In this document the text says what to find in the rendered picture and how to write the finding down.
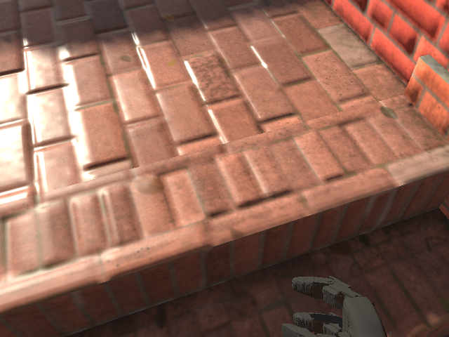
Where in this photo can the robot right hand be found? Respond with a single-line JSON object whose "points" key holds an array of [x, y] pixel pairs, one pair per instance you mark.
{"points": [[359, 317]]}

